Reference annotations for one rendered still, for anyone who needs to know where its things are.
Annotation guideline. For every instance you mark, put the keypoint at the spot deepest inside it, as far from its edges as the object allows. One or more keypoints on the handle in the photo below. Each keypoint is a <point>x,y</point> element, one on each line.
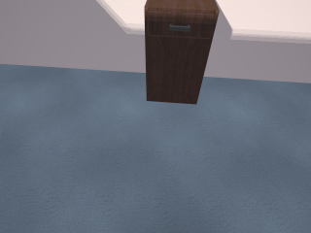
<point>179,28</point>

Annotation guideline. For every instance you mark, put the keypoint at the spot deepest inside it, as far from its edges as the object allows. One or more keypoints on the cabinet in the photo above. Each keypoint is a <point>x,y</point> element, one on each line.
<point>175,65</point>

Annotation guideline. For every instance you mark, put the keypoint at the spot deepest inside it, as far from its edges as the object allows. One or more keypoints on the drawer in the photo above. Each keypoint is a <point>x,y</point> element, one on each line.
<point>200,23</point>

